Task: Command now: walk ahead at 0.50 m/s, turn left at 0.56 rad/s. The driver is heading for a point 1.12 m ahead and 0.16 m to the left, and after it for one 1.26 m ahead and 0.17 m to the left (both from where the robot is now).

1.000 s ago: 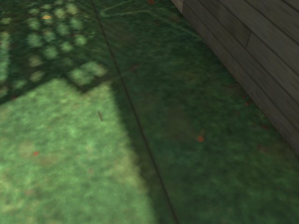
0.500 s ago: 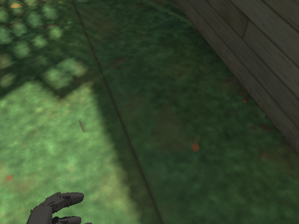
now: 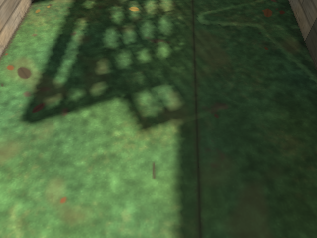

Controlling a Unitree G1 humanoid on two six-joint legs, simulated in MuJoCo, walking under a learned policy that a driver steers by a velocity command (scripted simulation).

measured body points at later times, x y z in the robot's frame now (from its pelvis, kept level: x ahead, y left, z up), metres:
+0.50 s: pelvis +0.30 +0.02 +0.01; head +0.33 +0.04 +0.46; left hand +0.46 +0.31 -0.07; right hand +0.41 -0.26 -0.10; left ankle +0.16 +0.10 -0.72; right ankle +0.48 -0.06 -0.71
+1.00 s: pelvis +0.55 +0.12 +0.01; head +0.58 +0.14 +0.46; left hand +0.40 +0.36 -0.12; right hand +0.86 +0.03 -0.06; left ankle +0.62 +0.28 -0.71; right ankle +0.48 -0.06 -0.72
